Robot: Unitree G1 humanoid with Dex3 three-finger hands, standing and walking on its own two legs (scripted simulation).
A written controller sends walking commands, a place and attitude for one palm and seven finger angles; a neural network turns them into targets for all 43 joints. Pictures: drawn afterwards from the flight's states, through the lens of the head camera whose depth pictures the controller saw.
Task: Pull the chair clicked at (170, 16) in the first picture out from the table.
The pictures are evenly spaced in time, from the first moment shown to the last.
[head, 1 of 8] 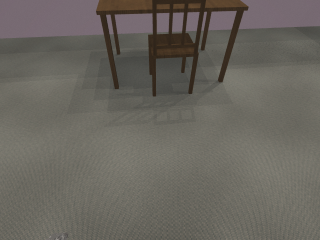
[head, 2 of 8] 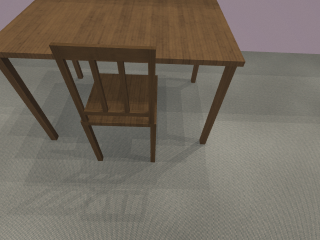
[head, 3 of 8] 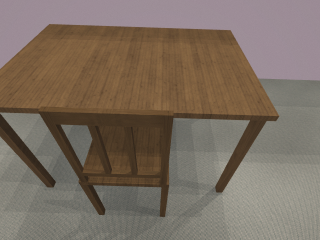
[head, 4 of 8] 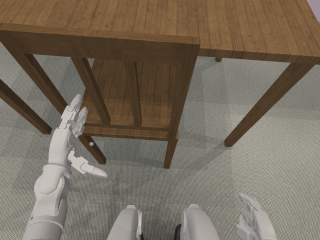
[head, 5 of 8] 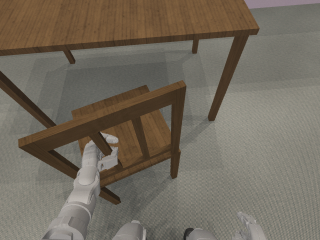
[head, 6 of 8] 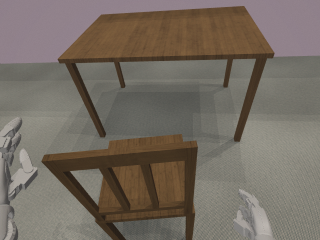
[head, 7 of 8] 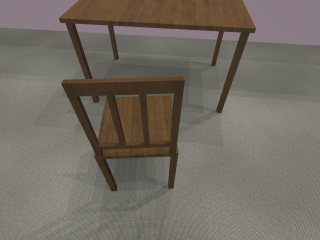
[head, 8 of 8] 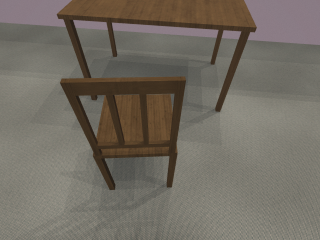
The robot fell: no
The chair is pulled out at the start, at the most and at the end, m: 0.00 0.60 0.59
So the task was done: yes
